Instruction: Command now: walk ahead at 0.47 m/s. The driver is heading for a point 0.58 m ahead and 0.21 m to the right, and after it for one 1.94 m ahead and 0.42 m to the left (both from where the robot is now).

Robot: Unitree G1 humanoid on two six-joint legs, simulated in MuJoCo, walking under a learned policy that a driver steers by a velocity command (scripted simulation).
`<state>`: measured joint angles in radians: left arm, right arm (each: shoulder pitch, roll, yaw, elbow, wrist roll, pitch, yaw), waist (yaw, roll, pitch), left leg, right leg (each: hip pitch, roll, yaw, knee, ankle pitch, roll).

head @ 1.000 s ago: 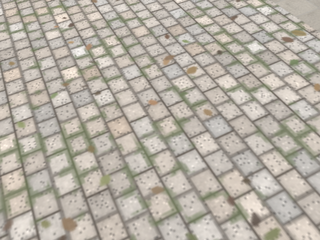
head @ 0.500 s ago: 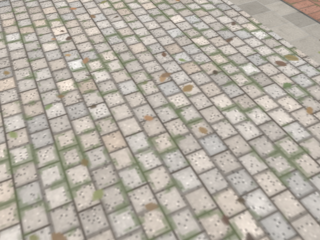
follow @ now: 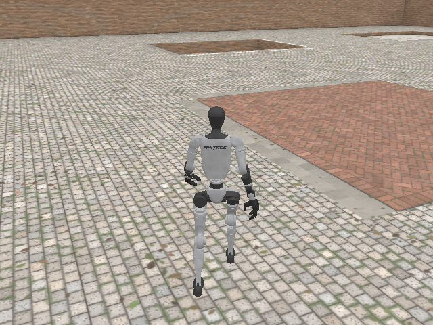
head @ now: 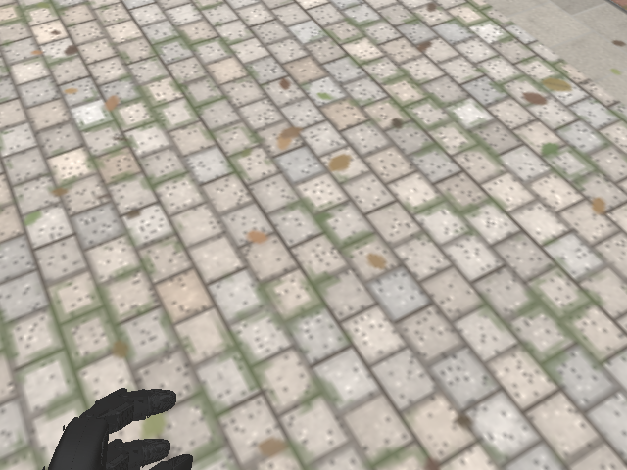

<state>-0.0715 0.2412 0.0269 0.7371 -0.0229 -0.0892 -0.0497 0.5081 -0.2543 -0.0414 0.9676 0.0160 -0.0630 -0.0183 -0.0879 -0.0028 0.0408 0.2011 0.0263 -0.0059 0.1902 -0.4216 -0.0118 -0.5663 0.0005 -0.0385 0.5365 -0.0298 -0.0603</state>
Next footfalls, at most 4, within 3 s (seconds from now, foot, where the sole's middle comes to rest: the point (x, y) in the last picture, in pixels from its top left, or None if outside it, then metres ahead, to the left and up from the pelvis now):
0.02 right None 0.20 -0.11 -0.76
0.56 left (240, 454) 0.49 0.13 -0.76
1.06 right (383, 349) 0.70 -0.19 -0.76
1.60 left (280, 243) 1.02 0.02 -0.76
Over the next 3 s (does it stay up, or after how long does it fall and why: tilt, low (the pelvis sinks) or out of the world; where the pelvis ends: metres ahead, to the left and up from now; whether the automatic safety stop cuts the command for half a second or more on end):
stays up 1.53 0.23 0.03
